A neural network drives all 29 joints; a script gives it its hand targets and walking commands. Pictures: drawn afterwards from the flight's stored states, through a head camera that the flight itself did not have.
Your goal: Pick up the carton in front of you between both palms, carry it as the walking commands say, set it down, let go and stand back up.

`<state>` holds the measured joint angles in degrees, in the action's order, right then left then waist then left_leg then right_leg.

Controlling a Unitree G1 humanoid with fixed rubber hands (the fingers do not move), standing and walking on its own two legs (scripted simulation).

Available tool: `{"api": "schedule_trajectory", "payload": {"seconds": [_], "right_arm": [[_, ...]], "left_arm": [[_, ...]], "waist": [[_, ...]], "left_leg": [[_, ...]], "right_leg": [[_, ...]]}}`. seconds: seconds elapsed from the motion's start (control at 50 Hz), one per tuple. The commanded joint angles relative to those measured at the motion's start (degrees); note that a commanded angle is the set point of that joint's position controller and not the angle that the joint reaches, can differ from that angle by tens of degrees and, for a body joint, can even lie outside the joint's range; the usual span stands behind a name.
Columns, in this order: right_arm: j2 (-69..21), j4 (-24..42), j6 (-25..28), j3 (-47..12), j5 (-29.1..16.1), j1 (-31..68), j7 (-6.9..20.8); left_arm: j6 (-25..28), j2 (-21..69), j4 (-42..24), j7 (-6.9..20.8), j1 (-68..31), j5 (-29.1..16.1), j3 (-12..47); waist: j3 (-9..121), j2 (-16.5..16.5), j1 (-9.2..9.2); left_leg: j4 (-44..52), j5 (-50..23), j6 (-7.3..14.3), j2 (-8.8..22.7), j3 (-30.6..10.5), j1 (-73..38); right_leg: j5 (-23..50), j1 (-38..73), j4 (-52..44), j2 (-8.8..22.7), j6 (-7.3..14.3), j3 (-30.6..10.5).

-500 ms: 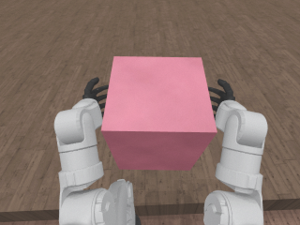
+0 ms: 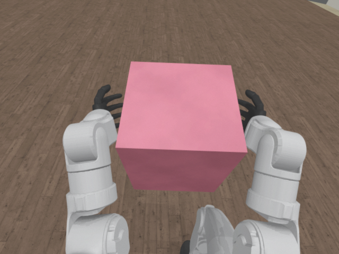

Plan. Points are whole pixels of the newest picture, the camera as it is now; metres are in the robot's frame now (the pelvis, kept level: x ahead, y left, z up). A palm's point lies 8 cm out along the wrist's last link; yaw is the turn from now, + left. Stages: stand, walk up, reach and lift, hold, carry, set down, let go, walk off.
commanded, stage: carry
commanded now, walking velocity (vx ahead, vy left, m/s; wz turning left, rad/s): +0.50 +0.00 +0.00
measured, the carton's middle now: (177, 134) +0.37 +0.01 +0.12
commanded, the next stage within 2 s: none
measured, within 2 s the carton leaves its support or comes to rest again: neither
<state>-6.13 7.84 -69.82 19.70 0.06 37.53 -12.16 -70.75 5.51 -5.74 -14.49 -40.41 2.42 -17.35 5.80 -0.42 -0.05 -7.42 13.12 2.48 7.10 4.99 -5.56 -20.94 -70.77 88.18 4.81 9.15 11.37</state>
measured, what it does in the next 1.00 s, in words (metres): climbs: right foot 0.17 m higher, then left foot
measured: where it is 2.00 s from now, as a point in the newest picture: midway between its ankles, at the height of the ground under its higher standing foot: (162, 121)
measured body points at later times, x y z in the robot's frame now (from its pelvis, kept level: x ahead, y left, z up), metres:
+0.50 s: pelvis +0.32 +0.02 +0.14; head +0.30 +0.02 +0.59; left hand +0.67 +0.17 +0.32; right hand +0.68 -0.14 +0.32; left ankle +0.45 +0.13 -0.57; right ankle +0.23 -0.09 -0.59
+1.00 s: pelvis +0.61 +0.01 +0.15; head +0.62 +0.01 +0.60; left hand +0.93 +0.16 +0.24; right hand +0.93 -0.14 +0.24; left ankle +0.47 +0.12 -0.59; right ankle +0.73 -0.09 -0.59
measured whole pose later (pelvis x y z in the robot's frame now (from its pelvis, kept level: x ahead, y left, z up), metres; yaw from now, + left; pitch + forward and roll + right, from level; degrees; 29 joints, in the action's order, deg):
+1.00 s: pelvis +0.61 +0.01 +0.15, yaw +0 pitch +5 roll +0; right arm -9.2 12.4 -61.7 12.0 2.5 16.9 -8.0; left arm -61.4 9.4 -12.3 -8.4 -17.1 2.7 -12.5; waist 5.5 -0.6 0.1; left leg -20.1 22.4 -0.9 1.9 7.0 1.7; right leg -3.3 -26.3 22.7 3.0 1.2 10.5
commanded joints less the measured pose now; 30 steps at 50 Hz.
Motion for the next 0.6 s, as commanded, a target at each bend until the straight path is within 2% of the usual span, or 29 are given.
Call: {"api": "schedule_trajectory", "payload": {"seconds": [0.0,0.02,0.04,0.06,0.08,0.1,0.12,0.14,0.16,0.18,0.2,0.22,0.24,0.26,0.3,0.34,0.36,0.4,0.44,0.46,0.48,0.5,0.52,0.54,0.56,0.58], "right_arm": [[-28.89,-0.27,-0.63,-24.22,-4.78,28.66,-0.63],[-29.51,-0.47,-0.41,-23.90,-3.95,28.70,-0.67],[-29.39,-0.14,-0.12,-22.49,-3.04,30.30,-0.64],[-30.81,-0.91,0.08,-22.20,-1.27,28.53,-0.35],[-31.99,-2.07,0.40,-21.95,-1.03,28.19,0.17],[-33.99,-2.53,0.77,-23.16,-1.24,30.52,0.50],[-36.62,-1.57,1.15,-23.68,-1.43,31.20,0.89],[-38.48,-0.97,1.70,-24.40,-1.07,32.88,1.18],[-38.93,-0.30,2.09,-24.82,-1.55,33.46,1.41],[-39.14,0.01,2.33,-27.05,-1.52,34.41,1.52],[-39.41,-0.18,2.75,-28.34,-1.73,33.95,1.54],[-39.60,-0.80,3.08,-28.95,-1.90,32.35,1.46],[-39.46,-0.51,3.40,-29.67,-2.23,31.58,1.27],[-39.30,-0.31,3.44,-30.57,-3.01,30.67,1.15],[-39.46,0.51,3.18,-32.41,-4.13,29.34,1.15],[-38.50,1.29,2.59,-33.12,-4.78,29.37,0.93],[-38.20,1.33,2.29,-33.18,-5.30,29.41,0.79],[-37.31,0.36,1.58,-33.17,-5.79,29.78,0.59],[-36.86,-1.38,0.95,-32.77,-6.25,30.72,0.63],[-36.64,-2.42,0.70,-32.39,-6.55,30.98,0.65],[-36.66,-3.75,0.48,-31.79,-6.74,30.58,0.62],[-36.24,-5.59,0.29,-31.10,-6.92,29.83,0.52],[-36.04,-7.09,0.12,-30.26,-6.72,28.77,0.39],[-34.24,-7.71,0.16,-28.95,-6.08,30.89,-0.11],[-35.82,-8.21,0.48,-29.17,-6.38,32.19,-0.42],[-37.91,-7.10,0.83,-29.57,-6.78,32.85,-0.22]], "left_arm": [[-0.17,39.30,-0.74,-0.79,-33.50,-12.30,31.34],[0.18,40.90,-1.83,-0.28,-35.62,-13.71,32.58],[0.59,43.50,-2.27,0.47,-37.76,-14.56,33.65],[1.04,43.62,-2.09,1.00,-38.64,-14.57,34.45],[1.79,45.94,-0.30,1.54,-38.26,-15.27,35.63],[2.17,48.35,-2.03,2.54,-39.68,-17.49,36.80],[2.91,50.77,-3.38,3.53,-42.25,-18.91,38.11],[3.58,52.28,-4.15,4.45,-43.96,-19.98,38.71],[4.23,53.07,-3.91,5.02,-44.28,-20.38,38.77],[4.61,52.42,-3.41,5.24,-42.34,-19.99,38.36],[4.75,51.39,-2.66,5.27,-39.35,-18.66,37.82],[4.89,50.33,-2.51,5.10,-36.98,-17.83,37.54],[4.91,49.51,-2.70,4.84,-35.22,-16.92,37.09],[4.88,48.62,-3.01,4.65,-33.83,-16.16,36.87],[4.68,46.04,-2.80,4.28,-30.98,-14.70,35.54],[4.03,43.50,-2.11,3.89,-28.32,-12.98,33.72],[3.61,42.13,-1.65,3.68,-27.04,-12.18,32.47],[2.70,39.83,-0.12,3.36,-25.84,-10.21,31.09],[2.09,37.77,1.10,2.85,-25.30,-8.28,29.44],[1.81,36.94,1.81,2.50,-25.34,-7.56,28.70],[1.55,36.41,2.13,2.15,-25.38,-7.07,28.09],[1.20,35.97,2.43,1.84,-25.30,-6.66,27.62],[0.92,34.93,3.05,1.50,-25.41,-5.85,26.67],[0.62,35.62,4.35,1.25,-25.70,-5.66,25.96],[0.73,35.50,4.11,1.23,-28.07,-5.83,25.58],[1.04,38.17,4.24,1.38,-30.17,-6.49,26.26]], "waist": [[19.41,19.12,6.57],[22.84,20.96,9.35],[27.96,19.30,11.17],[31.10,3.55,7.72],[36.56,-13.91,6.03],[36.43,-8.87,4.76],[30.90,-4.66,4.33],[25.19,-2.24,2.50],[22.46,-3.43,2.55],[21.02,-3.60,5.13],[19.86,-1.86,6.44],[20.21,1.34,6.03],[19.98,1.40,5.64],[20.04,2.13,5.88],[19.41,-5.16,4.29],[18.87,-7.68,3.62],[18.57,-9.36,3.15],[16.84,-9.53,2.84],[15.30,-9.35,3.06],[14.93,-8.58,1.89],[16.06,-7.40,-0.07],[19.09,-3.98,-1.65],[21.14,1.17,-3.48],[23.31,13.45,-1.12],[23.03,17.75,-1.71],[21.82,12.17,-1.00]], "left_leg": [[-12.52,-92.62,6.99,2.76,5.59,7.51],[-26.13,-98.79,5.01,3.09,4.43,3.39],[-42.38,-91.47,4.03,3.25,1.66,5.75],[-65.96,-46.29,0.80,-4.90,-1.28,23.19],[-93.47,-6.69,-0.74,-15.90,-11.42,34.36],[-104.16,-3.28,1.57,-13.48,-18.23,41.10],[-105.44,-2.11,2.69,-11.17,-17.03,47.00],[-102.13,1.36,3.39,-7.69,-15.11,50.73],[-102.96,0.09,2.94,-6.29,-14.77,51.57],[-99.86,6.04,2.71,-6.65,-13.36,55.60],[-97.92,11.12,3.72,-7.09,-13.45,60.23],[-88.85,16.39,3.84,-6.41,-11.48,58.62],[-80.14,20.87,3.67,-5.49,-12.14,59.95],[-72.60,18.56,3.46,-5.33,-9.24,57.44],[-64.19,8.36,2.48,-3.33,-5.79,56.66],[-50.97,3.24,1.42,-2.43,-3.57,50.54],[-44.80,0.96,0.97,-3.04,-2.28,46.64],[-34.19,-3.60,0.09,-5.13,1.86,40.21],[-27.59,-6.03,-0.02,-6.74,4.66,36.47],[-24.30,-8.07,0.30,-7.76,5.83,32.86],[-20.06,-9.99,0.45,-9.68,8.03,26.04],[-19.41,-8.63,0.64,-9.22,7.44,15.87],[-16.47,-2.97,0.98,-0.09,-4.98,6.45],[-12.59,-5.20,7.14,14.58,-31.49,-2.67],[-9.19,-4.97,11.73,16.35,-40.57,-6.41],[-10.01,-4.20,11.77,15.77,-36.81,-4.70]], "right_leg": [[6.18,41.17,-19.46,-9.54,0.85,8.47],[2.30,46.74,-28.57,-11.23,-1.59,6.57],[-1.82,56.90,-37.33,-11.41,-1.56,-2.01],[-7.26,66.03,-53.77,1.55,6.68,-34.17],[1.93,68.20,-66.17,11.30,15.72,-63.21],[-2.71,69.67,-62.17,10.48,14.14,-58.43],[-5.37,65.75,-59.40,10.15,11.73,-53.21],[-4.55,61.50,-59.71,10.71,9.04,-46.52],[1.86,60.00,-60.22,11.87,7.60,-44.44],[-0.34,64.81,-57.64,8.64,6.91,-40.25],[1.19,69.26,-56.26,8.14,6.15,-37.60],[9.08,69.25,-57.65,9.74,6.45,-35.90],[9.22,71.47,-57.48,9.73,5.40,-33.98],[14.37,70.94,-58.28,9.82,5.12,-30.20],[21.66,71.36,-61.76,9.53,5.64,-25.50],[23.24,68.43,-64.28,7.73,4.28,-18.48],[22.65,66.22,-65.67,6.36,3.44,-15.68],[22.47,64.53,-66.82,4.78,1.18,-11.30],[23.92,65.34,-66.34,5.59,0.14,-10.58],[27.64,65.18,-64.07,5.69,-0.86,-9.71],[33.39,64.40,-58.02,4.82,-2.66,-7.10],[34.71,61.85,-49.08,2.69,-4.87,-4.49],[23.10,53.94,-38.54,1.73,-8.05,-3.76],[4.04,39.78,-25.85,-4.10,-10.39,-5.54],[-7.18,29.44,-17.66,-7.08,-9.51,-9.86],[-6.63,26.47,-13.54,-4.08,-8.33,-12.32]]}}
